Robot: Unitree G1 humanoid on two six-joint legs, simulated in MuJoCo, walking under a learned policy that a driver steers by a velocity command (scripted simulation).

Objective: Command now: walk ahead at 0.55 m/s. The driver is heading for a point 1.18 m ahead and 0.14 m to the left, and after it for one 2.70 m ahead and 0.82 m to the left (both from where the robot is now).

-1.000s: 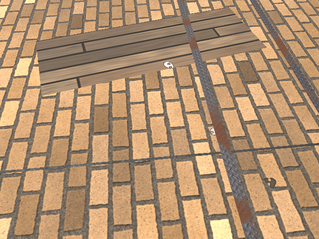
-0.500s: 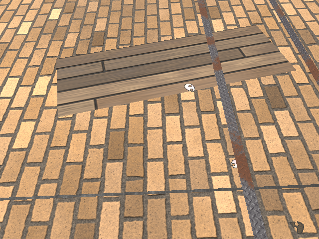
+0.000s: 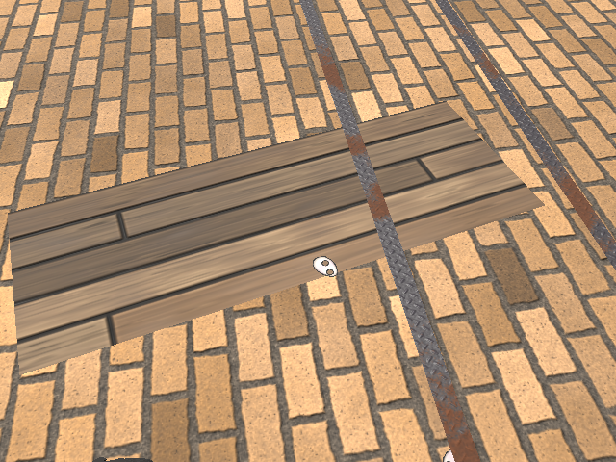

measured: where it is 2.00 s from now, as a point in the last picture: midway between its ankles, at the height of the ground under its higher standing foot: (280, 292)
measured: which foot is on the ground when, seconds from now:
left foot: down 0.00-0.16, up 0.18-0.50, down 0.52-1.00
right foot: up 0.00-0.12, down 0.14-0.72, up 0.74-0.98, down 1.00-1.00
